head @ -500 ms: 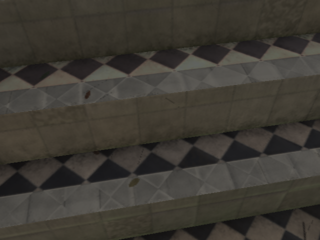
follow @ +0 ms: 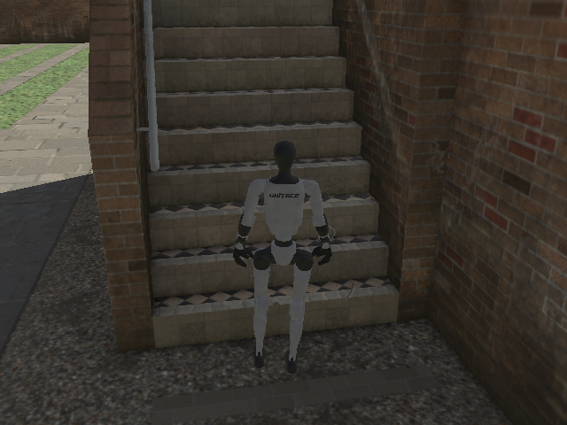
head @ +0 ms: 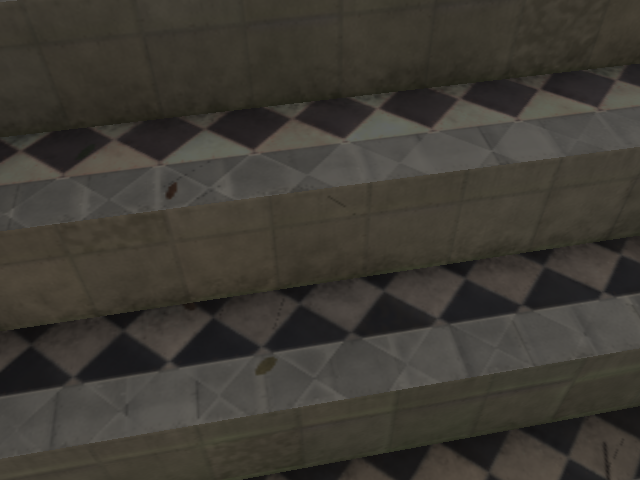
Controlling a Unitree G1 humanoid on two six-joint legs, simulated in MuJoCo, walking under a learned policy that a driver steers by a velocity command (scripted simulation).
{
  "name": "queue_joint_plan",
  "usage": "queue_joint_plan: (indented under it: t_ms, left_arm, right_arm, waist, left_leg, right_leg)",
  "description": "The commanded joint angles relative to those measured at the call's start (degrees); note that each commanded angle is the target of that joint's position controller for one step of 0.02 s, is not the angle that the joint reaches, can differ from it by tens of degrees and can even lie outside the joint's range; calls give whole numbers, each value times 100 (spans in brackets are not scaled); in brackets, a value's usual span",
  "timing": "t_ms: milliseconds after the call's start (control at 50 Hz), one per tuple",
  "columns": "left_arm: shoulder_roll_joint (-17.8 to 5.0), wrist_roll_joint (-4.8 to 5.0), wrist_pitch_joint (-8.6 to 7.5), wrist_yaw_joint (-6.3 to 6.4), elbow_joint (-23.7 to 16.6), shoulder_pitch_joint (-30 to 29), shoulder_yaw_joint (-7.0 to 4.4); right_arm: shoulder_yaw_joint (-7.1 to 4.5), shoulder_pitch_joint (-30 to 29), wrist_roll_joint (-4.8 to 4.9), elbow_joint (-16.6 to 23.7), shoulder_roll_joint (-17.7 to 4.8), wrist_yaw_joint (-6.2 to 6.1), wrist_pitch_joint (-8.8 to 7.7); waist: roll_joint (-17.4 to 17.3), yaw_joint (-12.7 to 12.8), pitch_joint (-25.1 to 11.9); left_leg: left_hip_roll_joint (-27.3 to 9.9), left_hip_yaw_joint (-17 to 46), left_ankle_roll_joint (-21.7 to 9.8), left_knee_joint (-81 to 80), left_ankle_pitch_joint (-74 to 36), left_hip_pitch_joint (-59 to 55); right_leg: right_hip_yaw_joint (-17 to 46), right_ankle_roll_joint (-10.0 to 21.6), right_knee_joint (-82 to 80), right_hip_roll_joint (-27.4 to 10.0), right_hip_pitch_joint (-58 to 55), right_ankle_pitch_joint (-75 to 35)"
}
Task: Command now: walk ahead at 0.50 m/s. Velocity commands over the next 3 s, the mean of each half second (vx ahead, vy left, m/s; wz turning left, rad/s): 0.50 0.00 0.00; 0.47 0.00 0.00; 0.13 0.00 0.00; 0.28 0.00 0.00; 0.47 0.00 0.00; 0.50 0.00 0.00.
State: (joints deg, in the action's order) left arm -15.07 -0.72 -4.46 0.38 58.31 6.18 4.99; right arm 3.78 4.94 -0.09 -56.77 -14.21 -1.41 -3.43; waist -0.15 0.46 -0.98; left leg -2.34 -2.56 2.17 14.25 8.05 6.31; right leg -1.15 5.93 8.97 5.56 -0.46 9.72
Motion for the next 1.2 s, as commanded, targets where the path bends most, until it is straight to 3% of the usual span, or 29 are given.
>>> queue_joint_plan:
  t_ms: [20,880,1200]
  left_arm:
    - [-680,4,-64,17,-269,-226,-128]
    - [-655,2,-61,23,-305,-224,-140]
    - [-672,31,107,62,-45,319,-243]
  right_arm:
    - [-116,-297,1,311,-595,-15,-69]
    - [-154,-281,3,325,-586,-15,-55]
    - [-239,253,1,-5,-612,-41,77]
  waist:
    - [35,1,-273]
    - [36,-6,-262]
    - [16,-26,-53]
  left_leg:
    - [-615,596,-156,2,-921,-250]
    - [-612,590,-139,-21,-922,-278]
    - [-636,572,-169,331,-926,-195]
  right_leg:
    - [751,-327,52,-1330,119,-2246]
    - [806,-312,55,-1308,128,-2213]
    - [768,-326,406,-1279,352,-2188]
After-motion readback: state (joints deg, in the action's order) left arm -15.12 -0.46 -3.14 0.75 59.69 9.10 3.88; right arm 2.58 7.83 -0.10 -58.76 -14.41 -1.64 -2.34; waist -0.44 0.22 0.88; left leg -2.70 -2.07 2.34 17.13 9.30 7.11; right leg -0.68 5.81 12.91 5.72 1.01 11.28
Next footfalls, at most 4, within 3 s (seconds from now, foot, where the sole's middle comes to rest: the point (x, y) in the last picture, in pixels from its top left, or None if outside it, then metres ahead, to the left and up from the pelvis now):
none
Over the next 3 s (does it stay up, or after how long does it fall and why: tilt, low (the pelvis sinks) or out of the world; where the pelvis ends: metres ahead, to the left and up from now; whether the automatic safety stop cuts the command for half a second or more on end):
stays up -0.01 0.01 0.00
